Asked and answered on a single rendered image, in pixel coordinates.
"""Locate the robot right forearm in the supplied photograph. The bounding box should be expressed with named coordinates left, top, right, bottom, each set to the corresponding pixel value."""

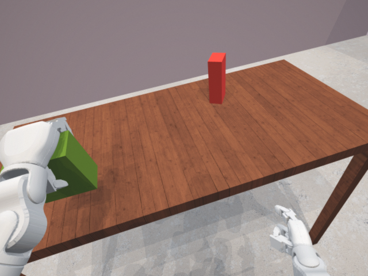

left=292, top=245, right=331, bottom=276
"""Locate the robot left hand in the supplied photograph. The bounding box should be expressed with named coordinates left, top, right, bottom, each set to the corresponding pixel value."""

left=0, top=117, right=73, bottom=194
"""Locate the robot right hand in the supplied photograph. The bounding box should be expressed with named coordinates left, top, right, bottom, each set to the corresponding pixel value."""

left=270, top=205, right=313, bottom=255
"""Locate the sponge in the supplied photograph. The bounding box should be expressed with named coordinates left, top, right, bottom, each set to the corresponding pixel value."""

left=0, top=130, right=98, bottom=203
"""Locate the table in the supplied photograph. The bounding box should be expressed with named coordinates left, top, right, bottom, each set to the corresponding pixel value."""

left=0, top=59, right=368, bottom=276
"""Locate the robot left forearm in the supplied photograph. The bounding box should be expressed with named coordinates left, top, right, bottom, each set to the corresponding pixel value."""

left=0, top=163, right=48, bottom=276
